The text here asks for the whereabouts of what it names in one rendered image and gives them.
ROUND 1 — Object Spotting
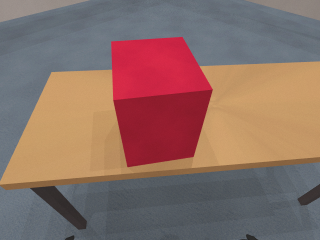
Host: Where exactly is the table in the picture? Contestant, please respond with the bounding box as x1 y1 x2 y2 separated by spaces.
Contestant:
0 61 320 230

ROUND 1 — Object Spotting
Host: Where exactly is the carton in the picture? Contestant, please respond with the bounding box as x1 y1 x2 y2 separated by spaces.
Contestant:
111 37 213 167

